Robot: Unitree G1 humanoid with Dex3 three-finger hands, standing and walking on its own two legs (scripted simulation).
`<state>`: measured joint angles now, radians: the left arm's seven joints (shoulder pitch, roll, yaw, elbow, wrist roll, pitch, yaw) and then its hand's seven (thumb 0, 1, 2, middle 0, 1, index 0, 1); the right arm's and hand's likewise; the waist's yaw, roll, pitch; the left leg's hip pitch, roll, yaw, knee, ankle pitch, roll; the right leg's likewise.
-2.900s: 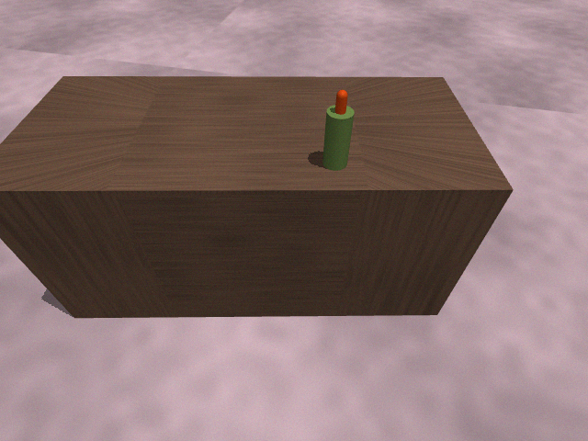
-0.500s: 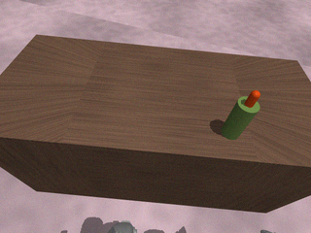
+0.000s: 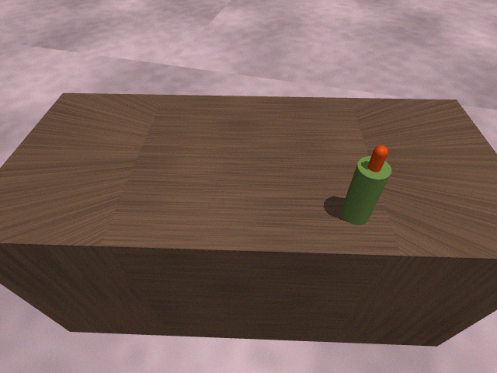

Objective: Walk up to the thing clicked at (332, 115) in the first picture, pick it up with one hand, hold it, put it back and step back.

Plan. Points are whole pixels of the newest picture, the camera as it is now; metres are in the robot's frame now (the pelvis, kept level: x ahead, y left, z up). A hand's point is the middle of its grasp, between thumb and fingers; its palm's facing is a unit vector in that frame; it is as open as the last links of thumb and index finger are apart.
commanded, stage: walk up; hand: right
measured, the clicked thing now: (367, 184) +0.50 -0.22 -0.01
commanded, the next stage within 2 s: stand in 1.24 s
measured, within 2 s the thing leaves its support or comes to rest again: neither
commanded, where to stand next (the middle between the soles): +0.08 -0.01 m, yaw +1 degrees
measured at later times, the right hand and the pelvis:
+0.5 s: hand out of the picture +0.11 -0.27 -0.14, palm faces -0.07 +0.93 -0.36, open 7.4 cm; pelvis +0.01 -0.01 +0.02, yaw +2 degrees
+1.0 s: hand out of the picture +0.14 -0.24 -0.13, palm faces -0.10 +0.93 -0.35, open 7.4 cm; pelvis +0.02 +0.00 +0.02, yaw +4 degrees
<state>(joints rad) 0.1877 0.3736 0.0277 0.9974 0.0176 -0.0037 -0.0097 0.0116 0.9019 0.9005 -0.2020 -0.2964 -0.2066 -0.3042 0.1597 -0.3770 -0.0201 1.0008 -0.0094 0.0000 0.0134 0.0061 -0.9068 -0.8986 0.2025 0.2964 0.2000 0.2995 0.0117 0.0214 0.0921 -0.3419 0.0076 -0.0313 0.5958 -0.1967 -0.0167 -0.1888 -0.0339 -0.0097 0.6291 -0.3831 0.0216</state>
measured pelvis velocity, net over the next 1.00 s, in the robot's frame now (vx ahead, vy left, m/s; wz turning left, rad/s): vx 0.02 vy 0.00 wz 0.07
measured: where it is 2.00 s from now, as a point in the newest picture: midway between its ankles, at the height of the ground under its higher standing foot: outside the picture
